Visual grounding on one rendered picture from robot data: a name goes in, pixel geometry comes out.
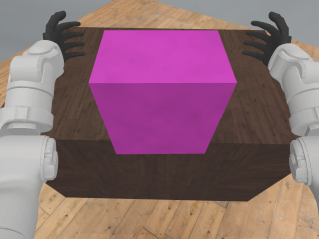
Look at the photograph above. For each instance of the robot right forearm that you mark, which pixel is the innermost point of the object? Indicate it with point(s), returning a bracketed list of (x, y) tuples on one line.
[(298, 76)]

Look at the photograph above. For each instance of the robot left upper arm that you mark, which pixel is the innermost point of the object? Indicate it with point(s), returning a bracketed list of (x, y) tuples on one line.
[(26, 163)]

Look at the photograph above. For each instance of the robot right upper arm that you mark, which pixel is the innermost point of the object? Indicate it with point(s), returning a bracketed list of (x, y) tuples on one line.
[(304, 163)]

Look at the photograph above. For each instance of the robot right hand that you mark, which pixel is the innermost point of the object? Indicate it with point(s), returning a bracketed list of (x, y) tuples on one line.
[(278, 37)]

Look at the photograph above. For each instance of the robot left hand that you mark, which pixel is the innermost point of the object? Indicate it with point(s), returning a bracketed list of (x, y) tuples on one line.
[(53, 33)]

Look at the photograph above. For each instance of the robot left forearm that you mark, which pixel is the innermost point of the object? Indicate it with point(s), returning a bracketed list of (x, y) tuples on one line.
[(30, 90)]

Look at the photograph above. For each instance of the pedestal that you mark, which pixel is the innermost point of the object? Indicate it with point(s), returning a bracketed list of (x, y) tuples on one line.
[(248, 153)]

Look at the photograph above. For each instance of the carton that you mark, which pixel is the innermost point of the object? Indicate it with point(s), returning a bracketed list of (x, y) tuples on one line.
[(161, 91)]

